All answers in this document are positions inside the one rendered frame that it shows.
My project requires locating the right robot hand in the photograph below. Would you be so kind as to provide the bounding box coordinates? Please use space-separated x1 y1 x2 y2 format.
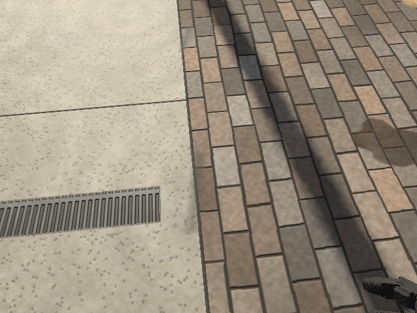
362 276 417 313

